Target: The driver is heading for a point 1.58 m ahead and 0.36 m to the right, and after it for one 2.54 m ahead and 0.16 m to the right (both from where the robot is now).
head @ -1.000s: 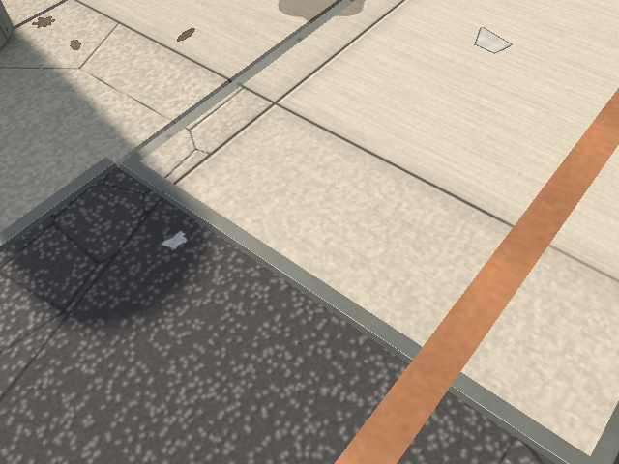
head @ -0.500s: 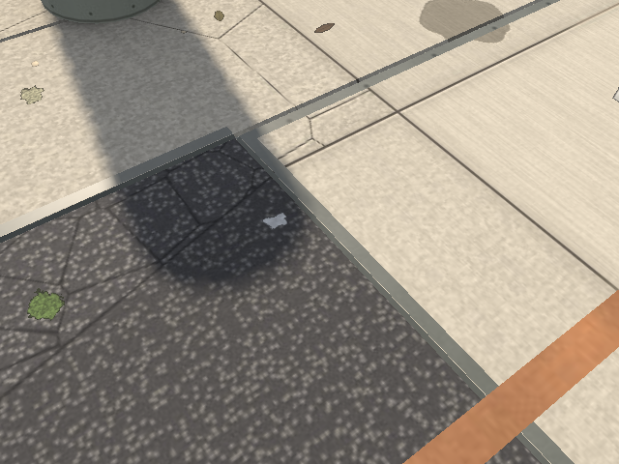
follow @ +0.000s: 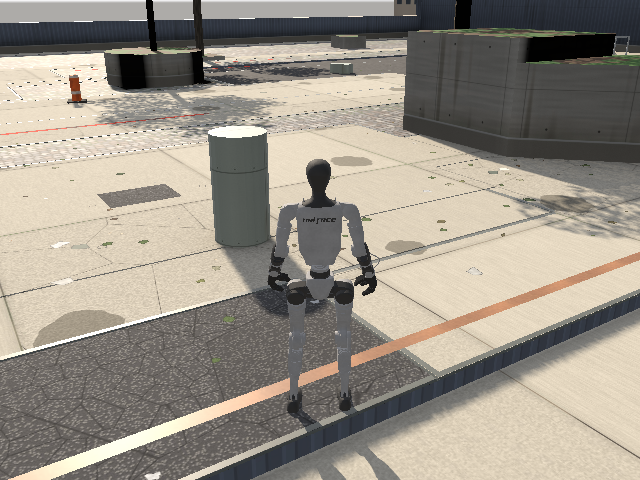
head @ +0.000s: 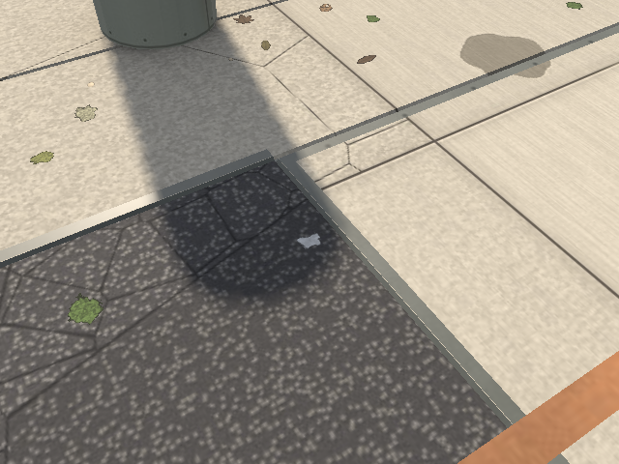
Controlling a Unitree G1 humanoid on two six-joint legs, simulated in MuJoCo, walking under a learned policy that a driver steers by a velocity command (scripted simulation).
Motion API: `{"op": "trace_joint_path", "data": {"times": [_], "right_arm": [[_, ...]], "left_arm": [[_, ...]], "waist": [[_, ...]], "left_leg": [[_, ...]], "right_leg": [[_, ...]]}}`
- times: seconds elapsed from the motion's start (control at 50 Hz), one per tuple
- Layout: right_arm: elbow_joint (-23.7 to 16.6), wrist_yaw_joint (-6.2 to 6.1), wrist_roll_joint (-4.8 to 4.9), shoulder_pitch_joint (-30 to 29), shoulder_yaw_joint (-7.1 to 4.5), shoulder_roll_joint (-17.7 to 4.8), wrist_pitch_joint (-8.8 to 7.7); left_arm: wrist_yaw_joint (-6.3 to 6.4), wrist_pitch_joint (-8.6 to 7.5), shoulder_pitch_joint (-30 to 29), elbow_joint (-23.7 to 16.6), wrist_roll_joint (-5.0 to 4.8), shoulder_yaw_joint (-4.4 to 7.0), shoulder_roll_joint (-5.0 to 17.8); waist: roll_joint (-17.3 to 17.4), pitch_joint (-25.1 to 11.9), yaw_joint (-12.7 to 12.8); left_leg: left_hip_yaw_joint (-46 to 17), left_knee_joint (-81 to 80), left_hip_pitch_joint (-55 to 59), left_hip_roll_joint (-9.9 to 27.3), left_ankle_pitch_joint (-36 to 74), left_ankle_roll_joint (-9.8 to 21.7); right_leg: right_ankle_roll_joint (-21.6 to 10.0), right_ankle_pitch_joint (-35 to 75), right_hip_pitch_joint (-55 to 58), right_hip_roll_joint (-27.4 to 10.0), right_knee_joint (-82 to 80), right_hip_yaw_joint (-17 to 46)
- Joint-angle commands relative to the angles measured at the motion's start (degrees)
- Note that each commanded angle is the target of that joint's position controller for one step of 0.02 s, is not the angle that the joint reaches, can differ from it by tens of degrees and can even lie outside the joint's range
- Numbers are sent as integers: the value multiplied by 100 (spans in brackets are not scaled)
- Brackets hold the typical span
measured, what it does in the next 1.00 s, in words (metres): lifts its left foot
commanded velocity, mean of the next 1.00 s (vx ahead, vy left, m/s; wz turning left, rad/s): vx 0.07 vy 0.00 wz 0.01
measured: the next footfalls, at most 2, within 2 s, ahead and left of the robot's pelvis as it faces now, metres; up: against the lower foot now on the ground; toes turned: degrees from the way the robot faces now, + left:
left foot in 1.24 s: +0.25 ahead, +0.08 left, +0.00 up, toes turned -1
right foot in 1.50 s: +0.17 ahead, -0.14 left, +0.00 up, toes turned -1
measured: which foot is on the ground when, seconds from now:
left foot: down 0.00-0.92, up 0.94-1.00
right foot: down 0.00-1.00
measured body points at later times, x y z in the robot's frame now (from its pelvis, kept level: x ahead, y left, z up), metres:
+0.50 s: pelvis +0.00 +0.01 +0.00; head +0.01 +0.01 +0.45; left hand +0.08 +0.26 -0.13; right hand +0.09 -0.23 -0.13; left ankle -0.01 +0.14 -0.74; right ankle +0.01 -0.13 -0.73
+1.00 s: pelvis +0.06 -0.02 +0.00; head +0.07 -0.04 +0.45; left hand +0.07 +0.23 -0.14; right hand +0.09 -0.28 -0.15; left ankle -0.01 +0.12 -0.68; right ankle +0.01 -0.12 -0.73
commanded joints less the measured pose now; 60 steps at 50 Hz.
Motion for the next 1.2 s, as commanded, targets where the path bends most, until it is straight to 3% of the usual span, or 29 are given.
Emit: {"op": "trace_joint_path", "data": {"times": [0.02, 0.24, 0.66, 0.68, 0.7, 0.74, 0.76, 0.82, 0.84, 0.86, 0.9, 0.92, 0.94, 0.96, 0.98, 1.0, 1.02, 1.04, 1.06, 1.08, 1.1, 1.12, 1.16, 1.2], "right_arm": [[-323, -44, -17, -149, -111, -527, -176], [30, -77, 11, 109, -31, -420, -236], [1015, -159, 53, 446, -8, -393, -163], [1134, -158, 57, 587, 10, -327, -155], [1187, -164, 108, 634, -22, -418, -141], [1160, -164, 158, 609, -66, -589, -171], [1168, -148, 173, 678, -70, -623, -228], [1305, -69, 215, 1070, -136, -871, -384], [1296, -51, 225, 1013, -156, -963, -399], [1234, -35, 238, 827, -143, -946, -408], [996, 20, 268, 96, -68, -823, -420], [836, 28, 263, -271, 44, -454, -469], [662, -9, 160, -295, 78, -343, -593], [687, -16, 181, -174, 19, -585, -683], [827, 32, 213, 112, 12, -599, -708], [953, 76, 228, 267, 27, -517, -699], [962, 102, 219, 197, 13, -507, -675], [931, 111, 218, 1, -8, -502, -646], [881, 130, 210, -194, 32, -349, -625], [841, 152, 196, -331, 90, -172, -606], [813, 172, 187, -424, 147, -45, -589], [795, 169, 179, -535, 164, -64, -567], [821, 137, 199, -474, 126, -288, -486], [929, 91, 159, -250, 51, -520, -418]], "left_arm": [[77, -47, -160, -384, -11, 164, 547], [167, -61, 215, 44, -41, 185, 581], [277, -8, 700, 982, -76, 136, 623], [272, 1, 842, 1106, -77, 113, 539], [277, 13, 862, 1168, -122, 136, 591], [288, -31, 741, 1143, -154, 153, 659], [270, -100, 683, 1112, -161, 140, 620], [139, -350, 499, 1045, -190, 101, 402], [92, -410, 545, 1051, -216, 87, 341], [55, -458, 650, 1096, -231, 87, 343], [28, -509, 1450, 1400, -242, 96, 315], [32, -525, 2016, 1598, -190, 204, 723], [-24, -536, 2639, 1732, -182, 397, 1466], [-18, -548, 2545, 1682, -45, 312, 1261], [9, -546, 2209, 1571, 1, 224, 972], [17, -525, 1908, 1469, 2, 195, 882], [34, -473, 1657, 1411, -59, 149, 756], [65, -403, 1497, 1407, -89, 81, 556], [90, -339, 1547, 1481, -78, 35, 449], [131, -286, 1570, 1521, -65, 14, 444], [177, -240, 1526, 1530, -56, 30, 577], [213, -209, 1603, 1544, -51, 72, 787], [235, -184, 1555, 1567, -94, 132, 1010], [206, -203, 1244, 1533, -204, 132, 967]], "waist": [[421, -155, 46], [123, -64, 5], [49, 20, -5], [65, -120, -9], [84, 21, -31], [129, 529, -80], [212, 662, -109], [905, 507, -228], [1112, 480, -157], [1079, 555, -40], [822, 684, 495], [-114, 649, 693], [-1544, 313, 772], [-1260, 257, 616], [-726, 283, 355], [-481, 120, 198], [-325, 153, 120], [-388, 219, 95], [-530, 233, 121], [-582, 186, 126], [-646, 126, 110], [-715, 38, 163], [-864, -124, 81], [-753, -171, -174]], "left_leg": [[-327, -668, -231, 228, 495, 294], [-281, -673, -204, 122, 470, 365], [-63, -682, -34, -19, 938, 317], [-9, -742, 28, -71, 278, 331], [15, -730, -101, -145, -848, 417], [-267, -838, -587, 13, -2451, 648], [-524, -922, -635, 190, -2705, 769], [-1768, -1543, -90, 1010, -2970, 1240], [-2143, -1761, -156, 1263, -3015, 1396], [-2189, -1811, -492, 1303, -2878, 1420], [-1382, -1273, -1556, 799, -2163, 1086], [-361, 52, -2197, 127, -1007, 664], [407, 1823, -2852, -420, -743, 294], [85, 2975, -3220, -307, -1460, 203], [-47, 3717, -3146, -117, -1412, 188], [-6, 3902, -3019, 24, -1176, 198], [79, 3609, -3001, 188, -881, 210], [215, 3083, -2810, 268, -596, 198], [423, 2544, -2529, 202, -318, 165], [566, 1957, -2192, 126, -82, 128], [690, 1373, -1727, 9, 139, 117], [776, 957, -1326, -119, 302, 106], [693, 476, -736, -188, 808, 149], [604, -292, -93, -222, 1586, 323]], "right_leg": [[-146, 245, 81, -128, -358, 89], [-17, 359, 34, -152, -358, 73], [-73, 627, 44, -153, -460, 68], [-89, -10, 109, -81, -485, -7], [-159, -1010, -48, 36, -385, -89], [-355, -2319, -624, 7, -308, 48], [-425, -2368, -839, -34, -216, 114], [-394, -1302, -1267, 133, 737, -232], [-440, -1033, -1130, 156, 955, -290], [-540, -989, -782, 110, 864, -224], [-735, -836, 742, 54, -275, -36], [-926, -1043, 1412, -556, -920, 1081], [-1480, -293, 2164, -1668, -1641, 3000], [-1790, 1455, 2241, -2209, -1634, 3619], [-1763, 2979, 2118, -2184, -1362, 2972], [-1612, 3711, 2038, -1953, -1246, 2289], [-1407, 3970, 1954, -1724, -1282, 1722], [-1164, 4085, 1804, -1417, -1380, 1209], [-1007, 4325, 1644, -1169, -1390, 857], [-938, 4536, 1525, -977, -1330, 570], [-900, 4636, 1279, -837, -1270, 331], [-950, 4751, 1096, -853, -1235, 317], [-1043, 4850, 965, -1049, -1151, 499], [-921, 4430, 841, -1020, -935, 558]]}}
Velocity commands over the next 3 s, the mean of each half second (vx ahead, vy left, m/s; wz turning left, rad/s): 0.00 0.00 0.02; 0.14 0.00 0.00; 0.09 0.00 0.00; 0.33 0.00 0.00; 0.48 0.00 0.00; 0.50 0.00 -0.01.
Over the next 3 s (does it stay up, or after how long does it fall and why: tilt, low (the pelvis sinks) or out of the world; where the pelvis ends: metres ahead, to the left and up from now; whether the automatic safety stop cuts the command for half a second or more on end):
stays up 0.89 0.01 -0.01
